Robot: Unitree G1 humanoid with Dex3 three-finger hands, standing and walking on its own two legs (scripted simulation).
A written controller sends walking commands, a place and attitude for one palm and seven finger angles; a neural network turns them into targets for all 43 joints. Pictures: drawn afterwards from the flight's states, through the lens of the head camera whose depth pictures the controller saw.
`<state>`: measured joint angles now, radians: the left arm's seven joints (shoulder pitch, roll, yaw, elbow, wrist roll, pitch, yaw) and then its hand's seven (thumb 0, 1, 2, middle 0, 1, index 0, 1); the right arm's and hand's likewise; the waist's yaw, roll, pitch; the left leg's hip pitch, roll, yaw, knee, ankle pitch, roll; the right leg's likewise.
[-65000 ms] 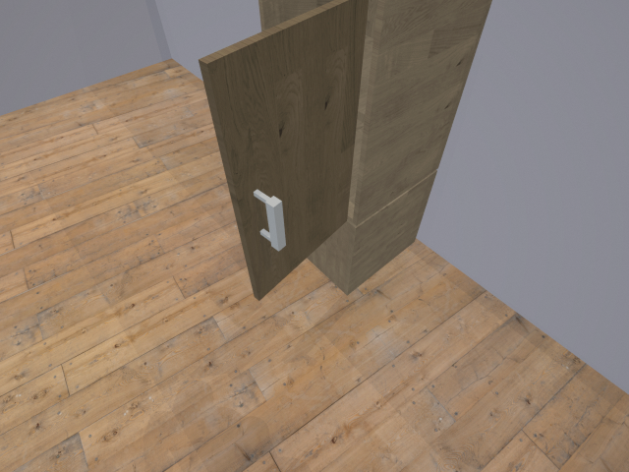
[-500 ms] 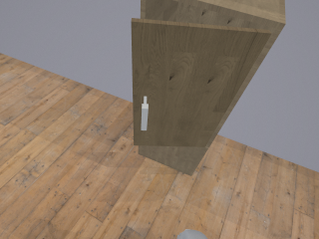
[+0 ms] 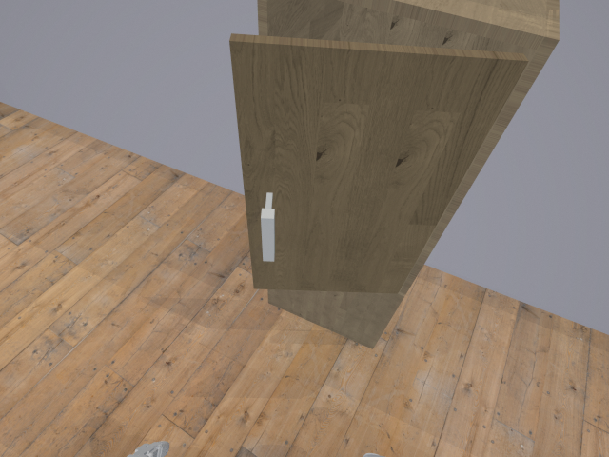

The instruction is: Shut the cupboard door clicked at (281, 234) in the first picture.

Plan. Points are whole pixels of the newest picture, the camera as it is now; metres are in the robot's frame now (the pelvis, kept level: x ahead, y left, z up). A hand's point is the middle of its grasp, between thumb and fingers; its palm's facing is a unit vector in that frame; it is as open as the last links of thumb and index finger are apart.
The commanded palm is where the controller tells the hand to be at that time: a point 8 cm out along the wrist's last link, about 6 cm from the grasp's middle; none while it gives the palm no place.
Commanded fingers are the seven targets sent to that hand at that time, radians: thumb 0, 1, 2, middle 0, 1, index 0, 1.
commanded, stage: come to a stop and stand still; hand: left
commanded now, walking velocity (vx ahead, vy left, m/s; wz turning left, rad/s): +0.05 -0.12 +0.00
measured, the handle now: (269, 227) +0.48 +0.09 -0.05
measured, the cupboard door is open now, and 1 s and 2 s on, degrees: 24 24 24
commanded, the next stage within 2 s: look again from close up in 0.90 s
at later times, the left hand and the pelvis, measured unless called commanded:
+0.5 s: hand out of the picture -0.02 +0.14 -0.15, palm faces +0.00 -0.99 -0.17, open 7.4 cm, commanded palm none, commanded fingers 0.00 0.90 0.90 -0.20 -0.30 -0.20 -0.30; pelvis -0.01 -0.03 +0.02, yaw -1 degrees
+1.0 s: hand out of the picture -0.01 +0.12 -0.16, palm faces +0.01 -0.99 -0.16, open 7.3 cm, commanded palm none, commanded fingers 0.00 0.90 0.90 -0.20 -0.30 -0.20 -0.30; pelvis +0.00 -0.04 +0.02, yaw -1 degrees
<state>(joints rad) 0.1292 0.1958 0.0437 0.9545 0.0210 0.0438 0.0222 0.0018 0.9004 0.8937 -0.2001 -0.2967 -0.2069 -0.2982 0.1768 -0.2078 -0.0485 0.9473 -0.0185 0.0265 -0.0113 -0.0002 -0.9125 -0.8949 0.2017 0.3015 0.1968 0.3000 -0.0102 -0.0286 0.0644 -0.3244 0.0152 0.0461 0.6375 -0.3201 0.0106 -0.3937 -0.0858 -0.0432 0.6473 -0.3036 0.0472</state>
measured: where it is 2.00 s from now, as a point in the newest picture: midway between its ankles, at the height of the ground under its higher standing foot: outside the picture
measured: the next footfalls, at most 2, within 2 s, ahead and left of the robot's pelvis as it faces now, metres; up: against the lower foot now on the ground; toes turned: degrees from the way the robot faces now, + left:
right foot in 0.28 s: -0.02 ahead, -0.13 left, +0.00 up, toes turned -1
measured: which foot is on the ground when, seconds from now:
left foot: down 0.00-1.00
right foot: up 0.00-0.26, down 0.28-1.00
